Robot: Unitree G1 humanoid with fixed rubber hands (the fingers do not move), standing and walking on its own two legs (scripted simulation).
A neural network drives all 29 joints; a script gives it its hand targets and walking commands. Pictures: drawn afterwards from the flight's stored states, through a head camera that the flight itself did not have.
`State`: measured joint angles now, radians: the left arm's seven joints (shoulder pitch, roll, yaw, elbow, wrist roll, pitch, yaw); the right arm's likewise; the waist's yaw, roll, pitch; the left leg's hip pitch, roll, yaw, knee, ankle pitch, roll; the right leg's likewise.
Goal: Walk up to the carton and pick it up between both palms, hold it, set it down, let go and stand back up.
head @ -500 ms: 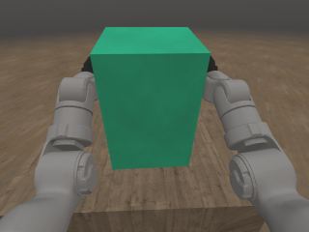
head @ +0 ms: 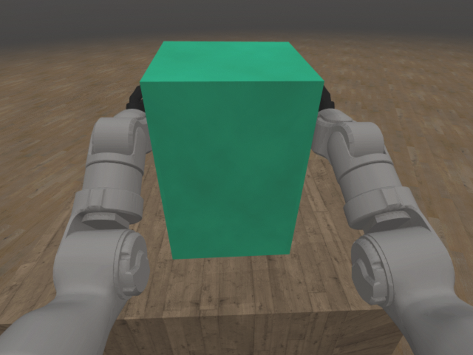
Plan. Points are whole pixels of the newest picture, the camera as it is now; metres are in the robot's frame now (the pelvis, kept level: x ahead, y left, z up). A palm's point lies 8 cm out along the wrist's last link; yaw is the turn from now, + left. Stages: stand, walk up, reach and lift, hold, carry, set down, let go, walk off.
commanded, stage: hold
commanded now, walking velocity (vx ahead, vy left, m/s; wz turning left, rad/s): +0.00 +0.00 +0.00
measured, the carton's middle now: (229, 152) +0.38 +0.03 +0.25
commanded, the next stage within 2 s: set down in 0.38 s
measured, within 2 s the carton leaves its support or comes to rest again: neither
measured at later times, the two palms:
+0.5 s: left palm (131, 118) +0.37 +0.17 +0.31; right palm (325, 114) +0.37 -0.12 +0.31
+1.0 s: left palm (143, 148) +0.40 +0.17 +0.24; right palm (310, 135) +0.41 -0.11 +0.26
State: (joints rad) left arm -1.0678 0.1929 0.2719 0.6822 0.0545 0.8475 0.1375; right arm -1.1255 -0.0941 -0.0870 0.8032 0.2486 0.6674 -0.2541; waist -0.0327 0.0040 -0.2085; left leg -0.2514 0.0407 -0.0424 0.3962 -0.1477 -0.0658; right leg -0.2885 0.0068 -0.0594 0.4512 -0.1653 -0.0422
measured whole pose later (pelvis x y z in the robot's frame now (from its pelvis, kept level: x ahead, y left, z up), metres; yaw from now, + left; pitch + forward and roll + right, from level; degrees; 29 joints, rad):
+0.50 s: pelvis +0.00 +0.00 +0.00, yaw +0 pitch -1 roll +1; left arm -1.06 0.19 0.27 0.67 0.05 0.85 0.13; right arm -1.13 -0.10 -0.08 0.81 0.25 0.67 -0.25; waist -0.03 0.00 -0.25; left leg -0.24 0.04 -0.04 0.40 -0.15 -0.07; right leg -0.28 0.01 -0.06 0.45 -0.17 -0.04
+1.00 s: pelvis +0.00 +0.00 +0.00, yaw +0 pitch -3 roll +1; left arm -0.95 0.11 0.39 0.64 0.17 0.63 0.10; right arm -1.14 -0.08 -0.02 0.97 0.25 0.40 -0.22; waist -0.03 0.00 -0.09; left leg -0.19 0.04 -0.04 0.40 -0.16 -0.06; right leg -0.22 0.01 -0.06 0.45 -0.18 -0.04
